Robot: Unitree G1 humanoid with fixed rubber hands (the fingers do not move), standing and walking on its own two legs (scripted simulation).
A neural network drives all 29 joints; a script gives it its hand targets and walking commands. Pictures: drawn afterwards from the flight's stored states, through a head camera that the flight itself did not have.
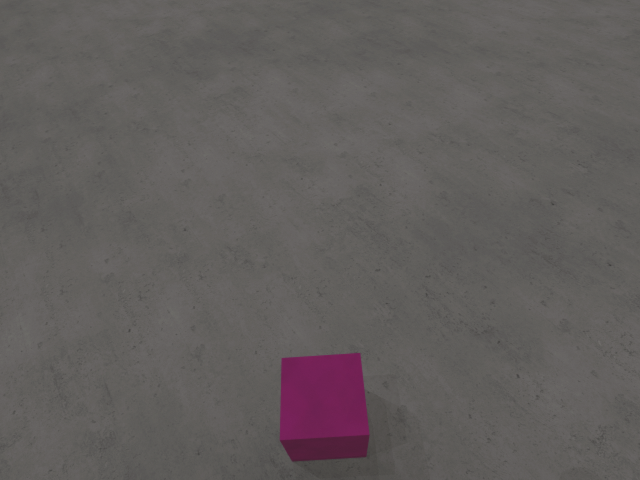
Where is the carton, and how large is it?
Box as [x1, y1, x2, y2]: [280, 353, 368, 460]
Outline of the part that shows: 359,353 282,358 280,440 292,460 365,456 368,441 368,426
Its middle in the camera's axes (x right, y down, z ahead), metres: +0.01 +0.46 +1.07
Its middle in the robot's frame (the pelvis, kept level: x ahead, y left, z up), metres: +0.40 +0.04 -0.65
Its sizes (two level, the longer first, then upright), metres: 0.210 0.200 0.250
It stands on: the floor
